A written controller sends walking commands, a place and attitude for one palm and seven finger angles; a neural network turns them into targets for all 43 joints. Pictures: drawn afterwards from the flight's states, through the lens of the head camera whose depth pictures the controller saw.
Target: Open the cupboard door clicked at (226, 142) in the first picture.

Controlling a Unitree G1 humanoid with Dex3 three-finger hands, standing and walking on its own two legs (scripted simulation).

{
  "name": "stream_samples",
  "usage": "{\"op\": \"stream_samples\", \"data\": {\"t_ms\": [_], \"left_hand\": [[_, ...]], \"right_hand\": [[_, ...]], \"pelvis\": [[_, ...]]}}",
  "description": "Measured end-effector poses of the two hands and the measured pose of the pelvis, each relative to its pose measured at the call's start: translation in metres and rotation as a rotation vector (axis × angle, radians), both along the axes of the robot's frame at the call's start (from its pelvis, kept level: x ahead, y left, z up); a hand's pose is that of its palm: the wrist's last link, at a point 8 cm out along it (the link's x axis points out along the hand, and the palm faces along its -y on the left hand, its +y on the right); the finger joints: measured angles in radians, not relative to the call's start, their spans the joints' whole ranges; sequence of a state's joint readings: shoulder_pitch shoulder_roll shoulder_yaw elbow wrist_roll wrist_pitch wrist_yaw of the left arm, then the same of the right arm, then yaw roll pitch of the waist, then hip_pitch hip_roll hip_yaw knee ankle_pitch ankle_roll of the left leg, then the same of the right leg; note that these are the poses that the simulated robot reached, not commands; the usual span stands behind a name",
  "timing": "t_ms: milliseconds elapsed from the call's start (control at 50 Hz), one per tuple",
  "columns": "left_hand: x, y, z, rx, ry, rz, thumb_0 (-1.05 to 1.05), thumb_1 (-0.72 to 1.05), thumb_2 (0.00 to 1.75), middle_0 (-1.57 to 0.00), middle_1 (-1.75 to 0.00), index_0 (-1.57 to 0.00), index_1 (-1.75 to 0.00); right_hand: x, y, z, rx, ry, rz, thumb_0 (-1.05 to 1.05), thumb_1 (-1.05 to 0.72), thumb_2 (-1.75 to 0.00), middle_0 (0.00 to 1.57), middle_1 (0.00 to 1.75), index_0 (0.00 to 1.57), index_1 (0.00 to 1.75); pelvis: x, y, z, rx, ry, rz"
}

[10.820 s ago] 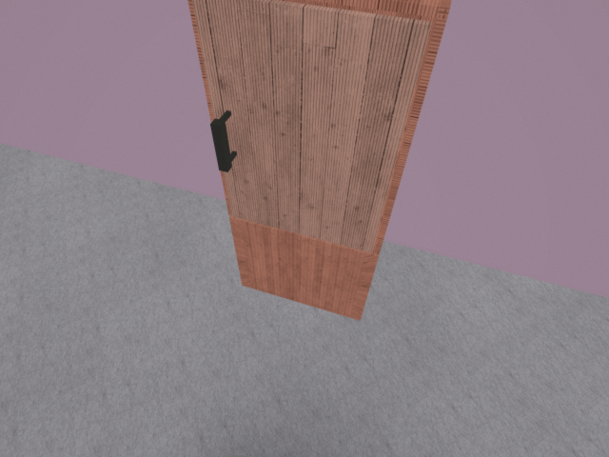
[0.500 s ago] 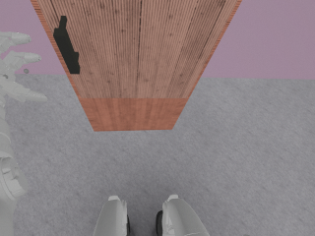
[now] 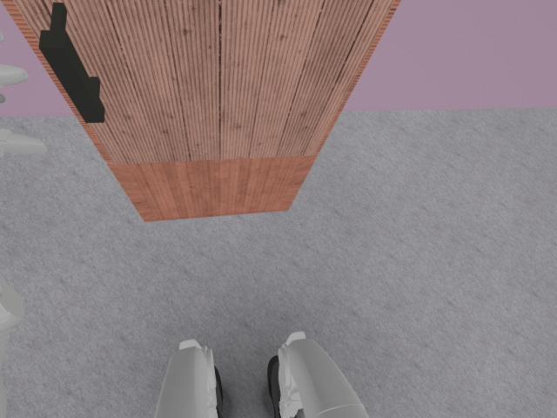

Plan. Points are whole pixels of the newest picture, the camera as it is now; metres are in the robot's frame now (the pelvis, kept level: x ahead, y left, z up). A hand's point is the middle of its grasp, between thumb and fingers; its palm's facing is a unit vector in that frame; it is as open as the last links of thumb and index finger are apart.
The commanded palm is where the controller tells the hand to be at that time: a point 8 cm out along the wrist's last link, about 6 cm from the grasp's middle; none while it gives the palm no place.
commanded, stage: move the hooked fingers beside the handle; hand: left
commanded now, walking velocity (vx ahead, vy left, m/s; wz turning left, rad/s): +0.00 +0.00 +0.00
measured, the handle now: (78, 68) +0.55 +0.21 +0.06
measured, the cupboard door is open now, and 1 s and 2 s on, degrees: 0 0 0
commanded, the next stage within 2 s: slide the fingers in behind the handle in 0.52 s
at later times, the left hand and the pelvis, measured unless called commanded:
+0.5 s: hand (4, 102) +0.50 +0.28 +0.06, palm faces +0.06 -1.00 -0.02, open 14.0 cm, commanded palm +0.49 +0.32 +0.06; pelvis +0.00 +0.00 +0.00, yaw +1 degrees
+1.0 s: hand (35, 98) +0.51 +0.25 +0.06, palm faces +0.06 -1.00 -0.02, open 14.0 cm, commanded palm +0.49 +0.29 +0.06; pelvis +0.00 -0.01 +0.01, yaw +1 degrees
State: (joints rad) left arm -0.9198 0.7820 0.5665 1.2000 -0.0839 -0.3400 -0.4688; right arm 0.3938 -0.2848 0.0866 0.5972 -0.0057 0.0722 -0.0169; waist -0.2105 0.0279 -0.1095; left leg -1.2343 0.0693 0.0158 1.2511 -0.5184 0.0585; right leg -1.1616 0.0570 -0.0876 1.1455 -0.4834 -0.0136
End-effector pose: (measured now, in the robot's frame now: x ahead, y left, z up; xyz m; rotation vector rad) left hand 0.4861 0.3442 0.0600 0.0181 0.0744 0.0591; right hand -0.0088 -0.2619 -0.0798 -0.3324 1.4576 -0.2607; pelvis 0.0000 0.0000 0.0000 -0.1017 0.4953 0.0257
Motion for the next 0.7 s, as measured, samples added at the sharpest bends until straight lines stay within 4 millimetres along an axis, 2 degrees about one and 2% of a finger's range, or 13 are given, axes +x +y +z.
{"op": "stream_samples", "data": {"t_ms": [140,300,420,520,700], "left_hand": [[-0.005,0.005,0.005,0.004,-0.022,-0.003,-0.01,-0.49,0.31,-0.30,-1.20,-0.29,-1.19],[-0.009,-0.004,0.006,-0.002,-0.020,-0.018,-0.01,-0.50,0.31,-0.30,-1.20,-0.29,-1.19],[-0.009,-0.008,0.004,-0.007,-0.004,-0.009,-0.01,-0.50,0.31,-0.31,-1.20,-0.30,-1.19],[-0.006,-0.006,0.002,0.006,-0.010,0.001,-0.01,-0.50,0.31,-0.31,-1.20,-0.30,-1.19],[-0.001,-0.008,0.003,0.014,-0.014,-0.015,-0.01,-0.50,0.31,-0.30,-1.20,-0.29,-1.19]], "right_hand": [[0.014,-0.001,0.002,-0.004,-0.008,0.019,0.00,-0.90,-0.89,0.21,0.30,0.20,0.30],[0.036,-0.003,0.005,-0.010,-0.059,0.049,0.00,-0.90,-0.89,0.21,0.30,0.20,0.30],[0.045,-0.003,0.004,-0.007,-0.093,0.059,0.00,-0.90,-0.89,0.21,0.30,0.20,0.30],[0.042,-0.004,0.000,-0.008,-0.094,0.059,0.00,-0.90,-0.89,0.21,0.30,0.20,0.30],[0.023,-0.004,-0.005,0.002,-0.030,0.034,0.00,-0.90,-0.89,0.21,0.30,0.20,0.30]], "pelvis": [[0.004,0.001,0.003,-0.005,-0.008,0.013],[0.006,0.002,0.008,-0.004,-0.020,0.022],[0.005,0.002,0.007,0.000,-0.029,0.020],[0.003,0.000,0.003,0.000,-0.022,0.018],[0.002,-0.002,0.000,-0.001,-0.008,0.017]]}}
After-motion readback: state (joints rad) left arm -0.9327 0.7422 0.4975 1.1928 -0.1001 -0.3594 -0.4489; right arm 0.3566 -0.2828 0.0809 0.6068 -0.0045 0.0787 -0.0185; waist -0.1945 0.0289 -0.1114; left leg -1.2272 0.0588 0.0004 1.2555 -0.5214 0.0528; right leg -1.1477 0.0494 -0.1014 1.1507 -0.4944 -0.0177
